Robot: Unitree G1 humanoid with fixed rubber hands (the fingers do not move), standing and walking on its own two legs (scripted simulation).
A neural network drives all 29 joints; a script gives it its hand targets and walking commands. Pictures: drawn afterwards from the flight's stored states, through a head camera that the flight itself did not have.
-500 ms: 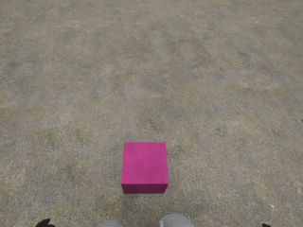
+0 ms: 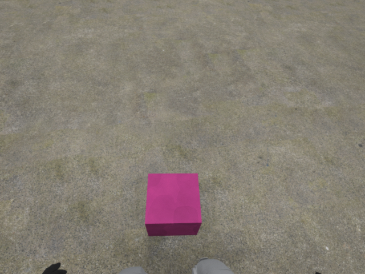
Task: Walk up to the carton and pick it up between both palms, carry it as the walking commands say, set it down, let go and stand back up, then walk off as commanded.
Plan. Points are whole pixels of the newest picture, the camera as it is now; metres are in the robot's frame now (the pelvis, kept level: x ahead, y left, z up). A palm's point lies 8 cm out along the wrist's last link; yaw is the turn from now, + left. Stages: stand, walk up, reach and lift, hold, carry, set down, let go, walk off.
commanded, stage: walk up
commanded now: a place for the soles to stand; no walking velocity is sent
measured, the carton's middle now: (172, 204) +0.48 +0.02 -0.63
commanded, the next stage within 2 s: reach and lift in 0.16 s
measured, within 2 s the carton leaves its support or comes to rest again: neither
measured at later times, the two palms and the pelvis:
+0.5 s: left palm (54, 258) +0.16 +0.28 -0.09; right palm (302, 264) +0.16 -0.28 -0.10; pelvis +0.00 +0.01 +0.00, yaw +0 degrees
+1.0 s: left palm (88, 213) +0.27 +0.25 -0.15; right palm (269, 219) +0.27 -0.25 -0.15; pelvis -0.01 +0.03 -0.04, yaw +1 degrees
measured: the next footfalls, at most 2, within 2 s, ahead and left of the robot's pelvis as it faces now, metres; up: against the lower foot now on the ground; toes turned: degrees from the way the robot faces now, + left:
none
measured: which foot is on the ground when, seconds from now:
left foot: down 0.00-1.00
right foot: down 0.00-1.00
